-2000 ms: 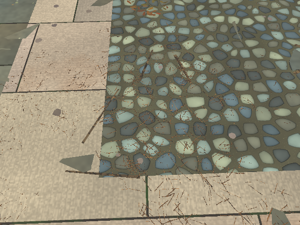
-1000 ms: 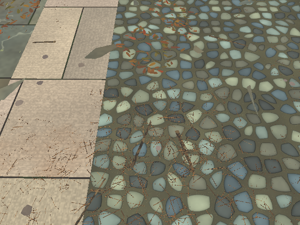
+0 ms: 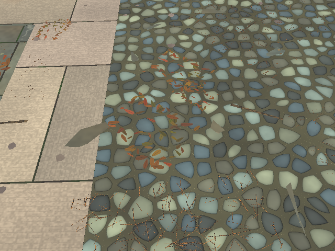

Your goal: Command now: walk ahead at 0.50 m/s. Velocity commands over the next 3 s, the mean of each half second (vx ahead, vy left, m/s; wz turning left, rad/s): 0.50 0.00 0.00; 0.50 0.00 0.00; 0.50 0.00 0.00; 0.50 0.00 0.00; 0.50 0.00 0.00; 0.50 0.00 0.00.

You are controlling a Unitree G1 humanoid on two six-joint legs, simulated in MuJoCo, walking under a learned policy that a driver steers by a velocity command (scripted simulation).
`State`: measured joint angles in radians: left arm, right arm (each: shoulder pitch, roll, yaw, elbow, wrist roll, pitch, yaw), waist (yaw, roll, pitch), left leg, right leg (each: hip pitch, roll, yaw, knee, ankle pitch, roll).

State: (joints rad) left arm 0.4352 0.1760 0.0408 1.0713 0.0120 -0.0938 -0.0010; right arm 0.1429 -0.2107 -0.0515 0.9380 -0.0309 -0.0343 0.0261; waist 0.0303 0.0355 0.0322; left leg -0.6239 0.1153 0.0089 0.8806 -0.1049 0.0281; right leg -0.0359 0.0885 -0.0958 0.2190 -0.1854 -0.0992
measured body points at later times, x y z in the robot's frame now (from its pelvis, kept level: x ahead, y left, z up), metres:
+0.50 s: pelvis +0.27 +0.06 +0.00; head +0.28 +0.07 +0.45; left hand +0.35 +0.31 -0.15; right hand +0.25 -0.19 -0.14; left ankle +0.26 +0.12 -0.75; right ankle +0.33 -0.10 -0.67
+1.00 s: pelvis +0.54 +0.00 +0.00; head +0.56 -0.01 +0.45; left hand +0.57 +0.26 -0.14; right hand +0.59 -0.24 -0.15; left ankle +0.53 +0.15 -0.67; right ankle +0.56 -0.05 -0.75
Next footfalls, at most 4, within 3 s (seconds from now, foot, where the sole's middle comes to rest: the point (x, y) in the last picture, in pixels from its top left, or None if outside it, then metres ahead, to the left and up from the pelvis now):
0.24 left None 0.30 0.12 -0.78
0.80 right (198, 227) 0.60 -0.06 -0.78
1.36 left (158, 165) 0.90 0.12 -0.78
1.92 right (195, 118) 1.20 -0.06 -0.78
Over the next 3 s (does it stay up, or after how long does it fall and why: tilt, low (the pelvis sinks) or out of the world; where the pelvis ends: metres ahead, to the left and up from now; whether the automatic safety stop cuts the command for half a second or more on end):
stays up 1.62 0.04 -0.02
